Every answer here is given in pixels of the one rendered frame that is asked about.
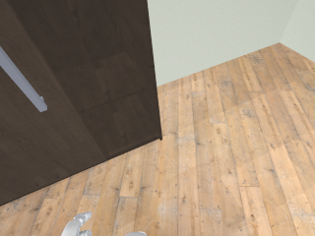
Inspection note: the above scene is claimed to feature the wardrobe door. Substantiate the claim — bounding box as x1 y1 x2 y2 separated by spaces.
0 0 106 205

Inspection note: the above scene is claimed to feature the left robot hand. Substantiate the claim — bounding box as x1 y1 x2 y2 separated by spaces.
61 211 93 236

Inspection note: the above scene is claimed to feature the handle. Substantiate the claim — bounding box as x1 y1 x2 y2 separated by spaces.
0 46 47 112

